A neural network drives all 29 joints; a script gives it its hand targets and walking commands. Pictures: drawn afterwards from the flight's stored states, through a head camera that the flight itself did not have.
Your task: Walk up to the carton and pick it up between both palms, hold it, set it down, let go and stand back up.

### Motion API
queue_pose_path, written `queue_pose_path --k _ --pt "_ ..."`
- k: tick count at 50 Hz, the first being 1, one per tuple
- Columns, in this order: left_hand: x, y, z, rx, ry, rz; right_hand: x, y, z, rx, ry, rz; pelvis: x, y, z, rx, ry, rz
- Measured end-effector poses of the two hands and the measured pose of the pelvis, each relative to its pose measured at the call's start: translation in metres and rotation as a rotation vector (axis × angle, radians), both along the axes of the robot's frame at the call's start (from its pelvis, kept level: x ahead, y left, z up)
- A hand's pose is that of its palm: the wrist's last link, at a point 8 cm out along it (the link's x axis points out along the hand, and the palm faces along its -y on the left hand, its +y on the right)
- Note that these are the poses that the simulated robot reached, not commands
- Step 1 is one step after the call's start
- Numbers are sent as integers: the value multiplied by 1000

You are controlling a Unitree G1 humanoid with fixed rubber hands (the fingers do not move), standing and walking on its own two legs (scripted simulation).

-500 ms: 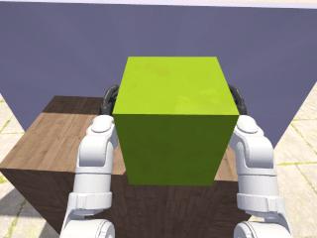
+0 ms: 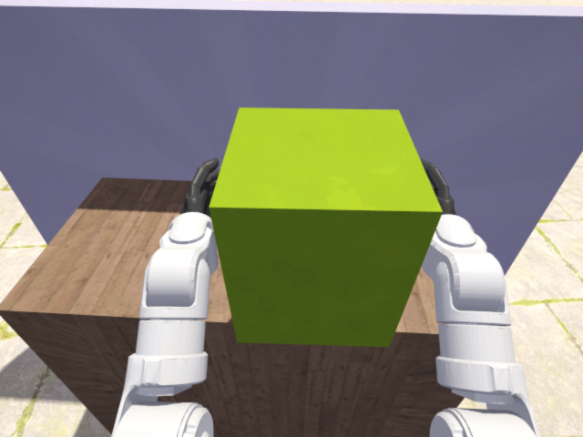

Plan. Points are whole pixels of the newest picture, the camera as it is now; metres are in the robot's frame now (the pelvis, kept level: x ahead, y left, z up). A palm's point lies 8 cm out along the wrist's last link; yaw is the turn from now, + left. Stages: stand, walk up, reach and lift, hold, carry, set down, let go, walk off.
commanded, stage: hold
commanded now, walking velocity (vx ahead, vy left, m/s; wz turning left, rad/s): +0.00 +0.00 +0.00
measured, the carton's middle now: (315, 229) +0.36 -0.01 +0.15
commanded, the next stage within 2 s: none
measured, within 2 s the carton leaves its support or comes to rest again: neither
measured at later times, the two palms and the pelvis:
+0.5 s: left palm (199, 221) +0.34 +0.14 +0.18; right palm (435, 222) +0.34 -0.16 +0.18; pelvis +0.00 +0.00 +0.00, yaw +0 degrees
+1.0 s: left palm (197, 220) +0.34 +0.14 +0.18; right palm (437, 221) +0.34 -0.16 +0.19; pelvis +0.00 +0.00 +0.00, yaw +0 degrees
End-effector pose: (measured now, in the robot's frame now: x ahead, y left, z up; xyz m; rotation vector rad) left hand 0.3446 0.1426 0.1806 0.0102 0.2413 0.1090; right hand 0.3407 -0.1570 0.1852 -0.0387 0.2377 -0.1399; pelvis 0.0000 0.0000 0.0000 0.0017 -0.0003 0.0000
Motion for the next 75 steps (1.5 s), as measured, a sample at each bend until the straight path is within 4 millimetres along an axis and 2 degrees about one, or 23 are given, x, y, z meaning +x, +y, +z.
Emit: queue_pose_path --k 5,14,23,32,41,50,58,66,75 --pt "-1 -1 -7 -3 14 -5 -2 -1 -6 1 13 -2 -1 0 0 1 6 -3" --pt "-2 -1 2 1 -18 -4 -3 0 4 -5 -18 -1 -2 0 0 1 6 -3" --pt "-1 0 -5 -5 8 -1 -1 0 -4 -1 7 2 -2 0 0 1 10 -3" --pt "-1 2 1 -3 -20 7 2 3 3 -2 -20 8 -1 0 0 1 18 -3" --pt "-2 3 -6 -5 5 7 1 3 -4 2 4 9 1 0 0 0 11 -1" --pt "-5 1 0 -1 -17 0 -4 1 2 -4 -17 2 0 1 0 0 6 -1" --pt "-5 0 -7 -6 14 -1 -5 0 -6 0 14 2 -2 1 0 1 9 -4" --pt "-3 2 2 -3 -20 5 -1 2 4 -2 -20 6 -3 0 0 1 20 -4" --pt "-2 3 -7 -11 8 9 1 3 -5 -1 7 12 0 -1 0 1 19 -4"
